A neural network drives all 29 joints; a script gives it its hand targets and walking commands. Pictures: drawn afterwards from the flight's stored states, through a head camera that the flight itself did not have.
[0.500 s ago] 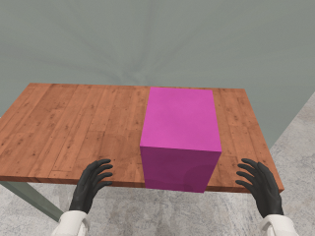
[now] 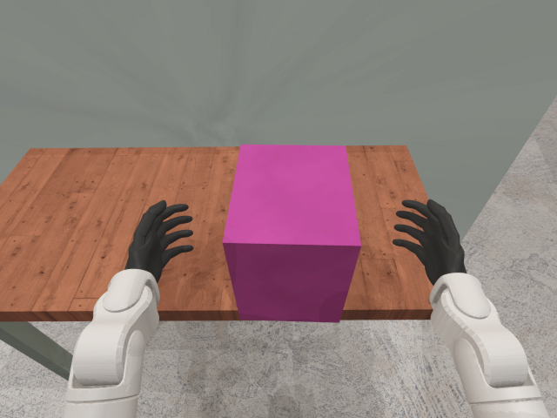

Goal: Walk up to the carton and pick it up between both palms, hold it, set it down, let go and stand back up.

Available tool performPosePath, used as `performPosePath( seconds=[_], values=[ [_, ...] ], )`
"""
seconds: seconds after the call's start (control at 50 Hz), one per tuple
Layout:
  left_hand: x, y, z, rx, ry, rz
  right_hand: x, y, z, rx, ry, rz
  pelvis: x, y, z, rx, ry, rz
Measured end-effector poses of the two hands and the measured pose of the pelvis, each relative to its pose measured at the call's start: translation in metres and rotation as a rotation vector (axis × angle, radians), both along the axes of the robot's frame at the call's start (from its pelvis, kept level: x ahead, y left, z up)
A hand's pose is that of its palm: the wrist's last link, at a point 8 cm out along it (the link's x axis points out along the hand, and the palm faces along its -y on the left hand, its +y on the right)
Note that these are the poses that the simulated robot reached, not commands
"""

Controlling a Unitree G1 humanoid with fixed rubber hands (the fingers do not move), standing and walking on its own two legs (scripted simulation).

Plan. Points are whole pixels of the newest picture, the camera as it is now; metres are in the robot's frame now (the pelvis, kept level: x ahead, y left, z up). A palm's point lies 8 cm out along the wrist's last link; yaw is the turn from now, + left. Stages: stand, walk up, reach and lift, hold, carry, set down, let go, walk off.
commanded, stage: reach and lift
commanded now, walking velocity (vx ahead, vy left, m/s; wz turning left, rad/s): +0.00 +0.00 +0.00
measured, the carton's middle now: (291, 235) +0.39 +0.01 +0.05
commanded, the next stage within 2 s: none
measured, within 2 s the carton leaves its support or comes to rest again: neither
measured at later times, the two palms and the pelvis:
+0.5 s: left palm (153, 192) +0.38 +0.19 +0.16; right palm (432, 193) +0.37 -0.18 +0.15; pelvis +0.00 +0.00 +0.00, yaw +0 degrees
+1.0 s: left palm (166, 168) +0.43 +0.18 +0.16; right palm (418, 166) +0.42 -0.17 +0.16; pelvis +0.01 +0.00 +0.00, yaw +1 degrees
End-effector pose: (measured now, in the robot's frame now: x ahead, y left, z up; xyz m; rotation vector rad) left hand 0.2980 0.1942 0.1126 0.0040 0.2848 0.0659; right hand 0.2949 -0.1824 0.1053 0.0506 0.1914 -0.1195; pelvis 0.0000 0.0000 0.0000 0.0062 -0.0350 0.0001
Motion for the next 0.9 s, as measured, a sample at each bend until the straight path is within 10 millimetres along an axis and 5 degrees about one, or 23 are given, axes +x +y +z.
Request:
performPosePath(
  seconds=[0.74,0.9],
  values=[
    [0.114,-0.005,0.071,0.021,-0.029,0.005,0.112,0.000,0.074,-0.013,-0.009,0.017,0.006,0.003,-0.002,-0.013,0.079,0.010],
    [0.131,-0.006,0.073,0.029,-0.025,0.011,0.128,0.004,0.078,-0.017,0.024,0.011,0.006,0.002,-0.001,-0.015,0.084,0.013]
  ],
)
